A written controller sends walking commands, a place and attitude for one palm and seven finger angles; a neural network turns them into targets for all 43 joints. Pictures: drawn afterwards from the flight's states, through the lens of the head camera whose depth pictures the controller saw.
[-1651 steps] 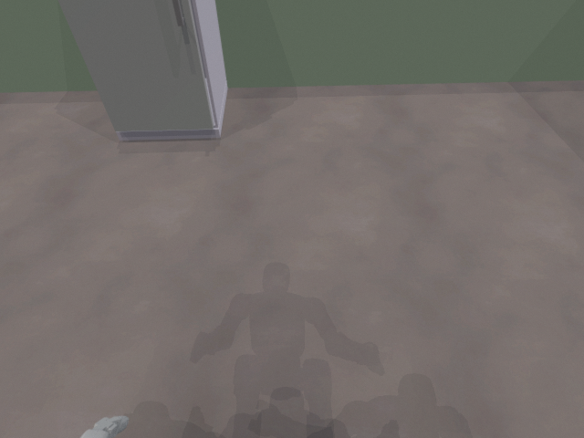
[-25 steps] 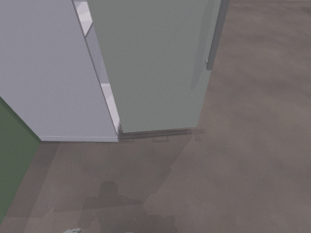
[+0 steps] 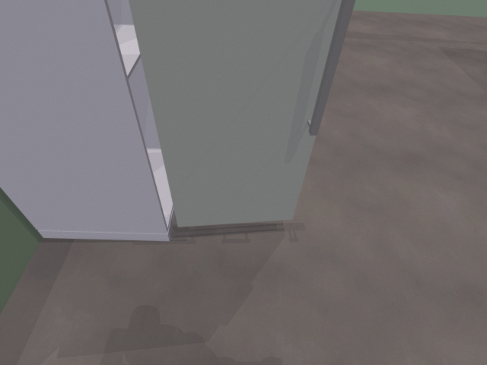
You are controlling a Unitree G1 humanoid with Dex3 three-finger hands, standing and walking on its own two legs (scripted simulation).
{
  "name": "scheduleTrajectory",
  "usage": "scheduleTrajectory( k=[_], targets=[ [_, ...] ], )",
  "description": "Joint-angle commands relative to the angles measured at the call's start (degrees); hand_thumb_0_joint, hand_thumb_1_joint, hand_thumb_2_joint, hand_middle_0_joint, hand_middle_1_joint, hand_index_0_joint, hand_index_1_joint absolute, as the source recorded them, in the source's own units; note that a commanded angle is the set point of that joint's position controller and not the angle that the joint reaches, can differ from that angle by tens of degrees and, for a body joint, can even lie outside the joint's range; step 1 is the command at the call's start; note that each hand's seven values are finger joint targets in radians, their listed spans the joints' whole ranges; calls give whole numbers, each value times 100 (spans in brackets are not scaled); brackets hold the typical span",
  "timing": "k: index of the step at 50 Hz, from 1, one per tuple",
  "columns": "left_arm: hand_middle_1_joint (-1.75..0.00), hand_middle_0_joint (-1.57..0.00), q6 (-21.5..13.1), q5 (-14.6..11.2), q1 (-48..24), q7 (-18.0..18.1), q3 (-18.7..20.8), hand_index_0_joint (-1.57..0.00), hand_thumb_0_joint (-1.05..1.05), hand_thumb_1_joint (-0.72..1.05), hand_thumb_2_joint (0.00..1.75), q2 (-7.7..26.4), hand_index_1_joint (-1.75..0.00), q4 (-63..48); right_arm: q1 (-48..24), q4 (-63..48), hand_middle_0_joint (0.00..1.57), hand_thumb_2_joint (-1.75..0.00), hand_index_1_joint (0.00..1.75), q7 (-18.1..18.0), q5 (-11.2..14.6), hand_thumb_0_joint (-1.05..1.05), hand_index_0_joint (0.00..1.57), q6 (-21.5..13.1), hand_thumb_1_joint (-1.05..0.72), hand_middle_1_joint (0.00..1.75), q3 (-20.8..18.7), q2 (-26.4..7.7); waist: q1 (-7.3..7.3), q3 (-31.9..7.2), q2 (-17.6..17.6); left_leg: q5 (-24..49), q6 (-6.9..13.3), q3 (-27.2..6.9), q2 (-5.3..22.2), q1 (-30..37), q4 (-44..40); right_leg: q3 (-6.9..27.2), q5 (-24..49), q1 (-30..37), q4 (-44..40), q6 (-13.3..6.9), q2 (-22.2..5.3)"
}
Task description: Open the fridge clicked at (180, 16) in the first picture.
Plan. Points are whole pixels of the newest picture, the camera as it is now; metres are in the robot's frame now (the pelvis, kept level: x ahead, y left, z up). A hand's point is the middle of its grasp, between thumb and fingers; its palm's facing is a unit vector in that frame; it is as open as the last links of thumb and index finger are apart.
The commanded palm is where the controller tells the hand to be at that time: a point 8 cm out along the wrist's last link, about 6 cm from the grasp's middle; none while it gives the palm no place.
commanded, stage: let the arm hang, fingers relaxed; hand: right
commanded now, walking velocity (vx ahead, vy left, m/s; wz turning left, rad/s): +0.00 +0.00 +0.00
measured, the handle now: (326, 69) +0.85 -0.19 +0.09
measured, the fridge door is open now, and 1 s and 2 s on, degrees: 83 83 83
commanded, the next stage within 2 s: look to check the result in 0.28 s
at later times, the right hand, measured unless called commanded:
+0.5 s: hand out of the picture +0.12 -0.23 -0.16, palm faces -0.04 +0.95 -0.31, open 7.4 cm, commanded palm none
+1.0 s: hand out of the picture +0.14 -0.22 -0.15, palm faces -0.03 +0.94 -0.34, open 7.4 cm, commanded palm none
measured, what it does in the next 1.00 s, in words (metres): shifts its weight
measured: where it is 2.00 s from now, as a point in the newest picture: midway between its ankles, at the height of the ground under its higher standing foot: outside the picture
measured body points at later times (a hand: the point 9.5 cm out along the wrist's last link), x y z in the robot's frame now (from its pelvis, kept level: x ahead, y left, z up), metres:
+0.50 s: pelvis +0.04 +0.01 +0.00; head +0.06 +0.01 +0.45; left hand +0.12 +0.31 -0.13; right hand +0.12 -0.28 -0.13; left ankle +0.02 +0.11 -0.74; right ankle +0.02 -0.09 -0.74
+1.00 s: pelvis +0.06 +0.02 +0.00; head +0.07 +0.03 +0.45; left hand +0.13 +0.31 -0.13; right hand +0.14 -0.27 -0.13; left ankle +0.02 +0.11 -0.74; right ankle +0.02 -0.09 -0.74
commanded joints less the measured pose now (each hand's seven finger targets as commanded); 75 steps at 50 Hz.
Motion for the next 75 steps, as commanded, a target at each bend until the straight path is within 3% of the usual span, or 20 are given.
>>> scheduleTrajectory(
  k=[1,10,15,34,40,49,75],
  targets=[
    [-30,-20,-155,7,-276,39,203,-20,0,90,90,1181,-30,-228,-290,-274,20,-90,30,-47,-2,0,20,-156,-90,30,-145,-951,7,-4,227,-217,170,-800,617,224,-539,946,59,-202,-764,0,-843],
    [-30,-20,-198,-8,-589,53,174,-20,0,90,90,1285,-30,-183,-494,-261,20,-90,30,-61,6,0,20,-208,-90,30,-142,-1025,36,-393,110,763,147,-730,700,568,-517,821,1081,335,-711,67,-876],
    [-30,-20,-194,-16,-674,71,163,-20,0,90,90,1291,-30,-174,-553,-259,20,-90,30,-67,7,0,20,-210,-90,30,-150,-1024,48,-299,88,917,147,-710,712,620,-585,788,1189,390,-741,90,-875],
    [-30,-20,-169,-29,-635,132,166,-20,0,90,90,1322,-30,-143,-448,-242,20,-90,30,-110,19,0,20,-221,-90,30,-165,-1038,61,-523,164,1887,189,-671,736,891,-561,666,1854,810,-598,110,-902],
    [-30,-20,-146,-24,-631,126,159,-20,0,90,90,1287,-30,-124,-487,-240,20,-90,30,-110,25,0,20,-209,-90,30,-146,-1033,68,-314,234,1692,182,-692,739,819,-646,645,1528,730,-676,120,-904],
    [-30,-20,-160,-29,-596,137,158,-20,0,90,90,1277,-30,-135,-445,-257,20,-90,30,-122,20,0,20,-225,-90,30,-167,-1047,50,-413,229,1998,187,-695,734,944,-617,614,1738,803,-641,126,-907],
    [-30,-20,-149,-25,-564,133,156,-20,0,90,90,1275,-30,-90,-475,-216,20,-90,30,-99,32,0,20,-219,-90,30,-149,-1031,71,-309,170,1491,175,-810,724,856,-792,606,1182,765,-767,138,-931]
  ],
)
